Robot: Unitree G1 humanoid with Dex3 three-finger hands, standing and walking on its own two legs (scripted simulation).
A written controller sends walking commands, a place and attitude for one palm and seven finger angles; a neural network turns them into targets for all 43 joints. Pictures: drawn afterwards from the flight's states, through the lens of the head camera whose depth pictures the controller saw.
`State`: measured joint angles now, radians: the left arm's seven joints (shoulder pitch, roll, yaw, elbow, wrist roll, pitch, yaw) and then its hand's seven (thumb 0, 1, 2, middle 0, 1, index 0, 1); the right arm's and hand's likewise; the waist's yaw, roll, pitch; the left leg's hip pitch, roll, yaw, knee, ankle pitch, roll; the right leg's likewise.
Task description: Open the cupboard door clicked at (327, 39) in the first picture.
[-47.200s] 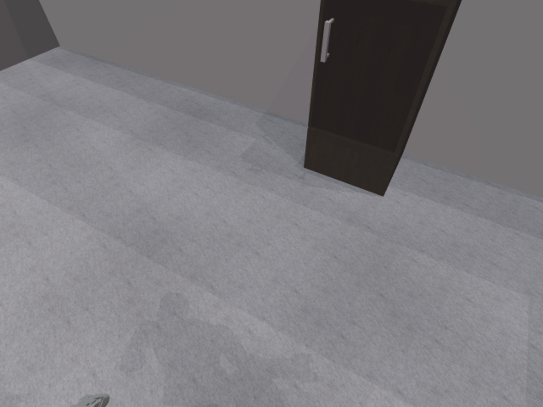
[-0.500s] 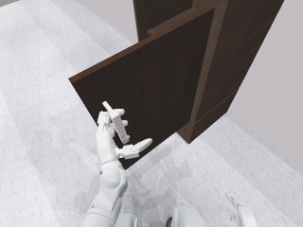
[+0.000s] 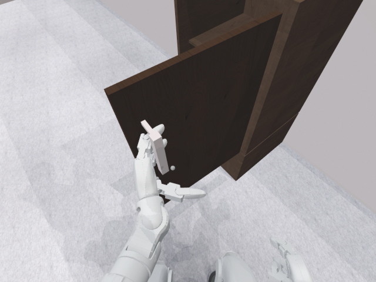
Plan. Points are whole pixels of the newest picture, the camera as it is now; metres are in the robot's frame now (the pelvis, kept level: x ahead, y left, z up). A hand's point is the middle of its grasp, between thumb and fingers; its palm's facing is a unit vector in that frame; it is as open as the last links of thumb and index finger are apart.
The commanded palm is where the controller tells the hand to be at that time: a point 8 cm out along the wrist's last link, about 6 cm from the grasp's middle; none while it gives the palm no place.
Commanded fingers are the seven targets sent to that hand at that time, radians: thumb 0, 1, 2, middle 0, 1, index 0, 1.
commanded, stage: slide the hand sideways off the handle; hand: left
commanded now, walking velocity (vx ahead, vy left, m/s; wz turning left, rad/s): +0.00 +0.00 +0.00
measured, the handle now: (155, 148) +0.39 +0.09 +0.03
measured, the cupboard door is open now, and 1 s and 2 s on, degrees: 87 88 88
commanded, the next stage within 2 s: draw the hand back to the body in 1.16 s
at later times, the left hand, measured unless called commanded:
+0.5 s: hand (158, 191) +0.30 +0.08 +0.02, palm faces -0.18 -0.98 -0.02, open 16.3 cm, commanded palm +0.28 +0.14 +0.03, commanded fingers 0.00 -0.50 0.30 -0.15 -0.30 -0.15 -0.30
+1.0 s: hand (129, 208) +0.26 +0.13 +0.03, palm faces -0.12 -0.99 -0.02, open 16.2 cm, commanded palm +0.24 +0.19 +0.03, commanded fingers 0.00 -0.50 0.30 -0.15 -0.30 -0.15 -0.30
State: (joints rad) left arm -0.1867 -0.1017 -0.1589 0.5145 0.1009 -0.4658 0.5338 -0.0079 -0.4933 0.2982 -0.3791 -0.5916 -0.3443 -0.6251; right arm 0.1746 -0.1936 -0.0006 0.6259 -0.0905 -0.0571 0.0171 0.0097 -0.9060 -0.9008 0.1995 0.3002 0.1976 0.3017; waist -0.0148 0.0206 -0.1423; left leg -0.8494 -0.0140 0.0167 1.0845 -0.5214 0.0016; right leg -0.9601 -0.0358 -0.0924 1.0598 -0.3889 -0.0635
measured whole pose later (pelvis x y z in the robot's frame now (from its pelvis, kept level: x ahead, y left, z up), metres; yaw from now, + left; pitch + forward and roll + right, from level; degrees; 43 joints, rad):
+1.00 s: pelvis +0.03 +0.02 -0.02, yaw +0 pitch +18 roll -1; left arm 0.35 0.14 -0.08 -0.09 -0.11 -0.35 -0.12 -0.01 -0.49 0.30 -0.15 -0.30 -0.16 -0.31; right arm 0.23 -0.23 0.02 0.42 0.00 -0.09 -0.02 0.01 -0.90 -0.90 0.20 0.30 0.20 0.30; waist 0.01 0.03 -0.15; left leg -0.90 -0.02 0.00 1.22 -0.63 0.03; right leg -1.00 -0.04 -0.10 1.17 -0.48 -0.04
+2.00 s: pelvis +0.05 +0.04 +0.05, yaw -1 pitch +4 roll -2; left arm 0.60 0.30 0.10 -0.41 -0.03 -0.03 0.09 -0.01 -0.18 0.43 -0.17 -0.30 -0.16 -0.30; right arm 0.28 -0.23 0.05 0.50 0.01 -0.14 -0.10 0.01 -0.90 -0.90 0.20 0.30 0.20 0.30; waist 0.05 0.07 -0.09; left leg -0.37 -0.01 0.01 0.77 -0.48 0.05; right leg -0.46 -0.01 -0.09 0.72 -0.33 0.00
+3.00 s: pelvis +0.05 +0.02 +0.08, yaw -2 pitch -5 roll -1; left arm 0.46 0.34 0.34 -0.38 -0.04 -0.11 0.10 0.02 0.89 0.90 -0.22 -0.31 -0.21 -0.31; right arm 0.20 -0.23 0.02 0.66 -0.01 -0.14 -0.08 0.01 -0.90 -0.90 0.20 0.30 0.20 0.30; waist 0.08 0.08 0.03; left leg -0.01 0.01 0.04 0.40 -0.30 0.02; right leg -0.12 0.03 -0.06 0.37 -0.17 -0.03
